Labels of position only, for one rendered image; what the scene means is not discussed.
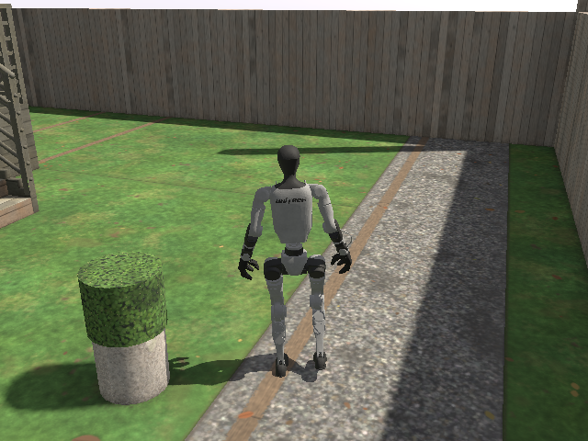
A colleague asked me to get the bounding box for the robot left shin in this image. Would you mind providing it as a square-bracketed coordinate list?
[271, 305, 286, 365]

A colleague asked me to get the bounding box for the robot left forearm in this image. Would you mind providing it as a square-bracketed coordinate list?
[240, 223, 258, 261]

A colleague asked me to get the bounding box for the robot left upper arm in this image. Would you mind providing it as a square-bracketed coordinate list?
[248, 186, 271, 237]

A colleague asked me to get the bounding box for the robot right forearm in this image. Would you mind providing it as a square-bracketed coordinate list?
[329, 219, 349, 255]

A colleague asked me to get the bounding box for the robot right hand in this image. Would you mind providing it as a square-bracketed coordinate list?
[331, 251, 352, 274]

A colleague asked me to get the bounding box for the robot right upper arm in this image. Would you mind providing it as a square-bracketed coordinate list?
[310, 184, 338, 234]

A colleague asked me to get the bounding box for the right robot thigh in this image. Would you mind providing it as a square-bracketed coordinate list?
[307, 254, 326, 310]

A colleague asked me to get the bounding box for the robot left hand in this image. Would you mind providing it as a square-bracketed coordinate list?
[238, 258, 259, 280]

